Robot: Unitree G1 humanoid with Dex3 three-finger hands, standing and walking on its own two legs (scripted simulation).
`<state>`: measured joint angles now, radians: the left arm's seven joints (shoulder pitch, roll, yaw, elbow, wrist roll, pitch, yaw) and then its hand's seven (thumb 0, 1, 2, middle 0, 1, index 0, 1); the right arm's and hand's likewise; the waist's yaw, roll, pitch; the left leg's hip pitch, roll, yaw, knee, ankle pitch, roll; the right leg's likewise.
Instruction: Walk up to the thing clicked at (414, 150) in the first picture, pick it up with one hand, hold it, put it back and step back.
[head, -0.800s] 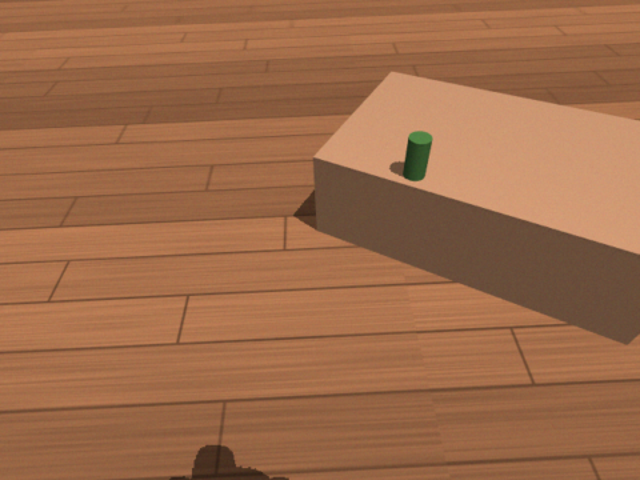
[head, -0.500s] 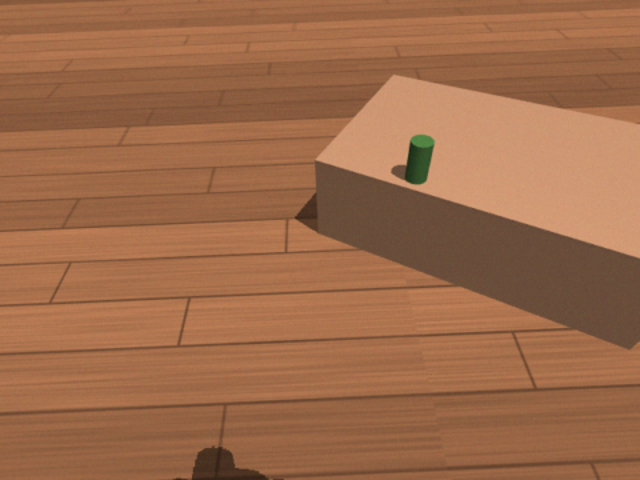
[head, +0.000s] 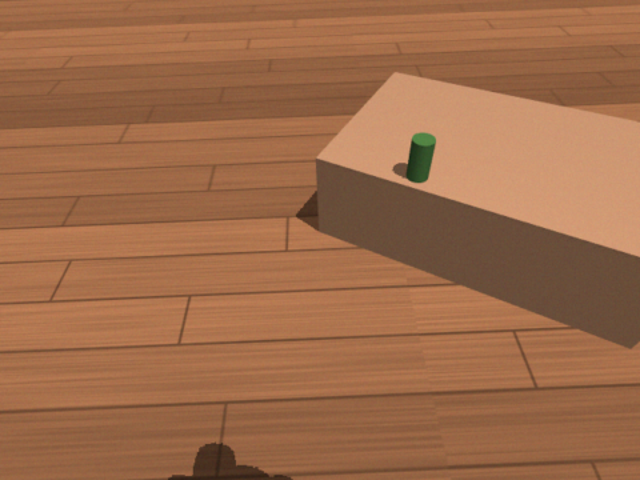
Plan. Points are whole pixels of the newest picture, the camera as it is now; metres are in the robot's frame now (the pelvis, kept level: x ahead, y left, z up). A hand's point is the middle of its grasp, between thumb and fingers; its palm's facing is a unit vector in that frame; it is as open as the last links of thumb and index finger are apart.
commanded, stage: stand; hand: left
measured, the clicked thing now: (420, 158) +1.15 -0.28 -0.32
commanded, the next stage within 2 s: walk up in 0.32 s
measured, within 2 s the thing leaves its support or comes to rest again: neither
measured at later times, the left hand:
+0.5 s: hand out of the picture +0.10 +0.25 -0.15, palm faces -0.15 -0.93 -0.35, open 7.4 cm
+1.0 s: hand (254, 407) +0.28 +0.15 -0.17, palm faces -0.30 -0.90 -0.33, open 7.4 cm
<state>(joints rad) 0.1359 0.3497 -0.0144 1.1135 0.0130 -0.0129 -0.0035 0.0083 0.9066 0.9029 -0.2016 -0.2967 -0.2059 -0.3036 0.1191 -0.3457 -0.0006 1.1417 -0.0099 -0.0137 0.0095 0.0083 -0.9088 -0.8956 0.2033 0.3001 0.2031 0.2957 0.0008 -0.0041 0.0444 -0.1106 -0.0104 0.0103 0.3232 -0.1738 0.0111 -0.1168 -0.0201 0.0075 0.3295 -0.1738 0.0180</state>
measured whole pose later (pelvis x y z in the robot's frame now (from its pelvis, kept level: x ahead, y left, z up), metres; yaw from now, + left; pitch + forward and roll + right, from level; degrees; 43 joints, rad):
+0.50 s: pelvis +0.02 -0.02 +0.00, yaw -7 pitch -2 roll +1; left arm 0.23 0.41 0.07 1.01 0.04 0.03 -0.10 0.01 0.91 0.90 -0.20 -0.30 -0.21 -0.30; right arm 0.19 -0.39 -0.08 0.99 -0.04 -0.07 0.03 0.01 -0.91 -0.89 0.21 0.30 0.21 0.30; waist 0.00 -0.01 0.04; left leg -0.08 0.04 0.12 0.36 -0.25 0.02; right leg -0.42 -0.06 0.01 0.83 -0.37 -0.01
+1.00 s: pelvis +0.19 -0.10 -0.02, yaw -17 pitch -2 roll -2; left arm 0.38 0.40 0.05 0.86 0.02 -0.05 -0.07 0.01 0.90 0.90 -0.21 -0.30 -0.21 -0.30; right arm 0.27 -0.41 -0.07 0.88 -0.04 -0.06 0.08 0.01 -0.91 -0.90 0.20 0.30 0.20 0.30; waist 0.04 0.01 0.05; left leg -0.41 0.08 0.05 0.62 -0.24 0.01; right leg -0.16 0.02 0.00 0.58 -0.39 -0.01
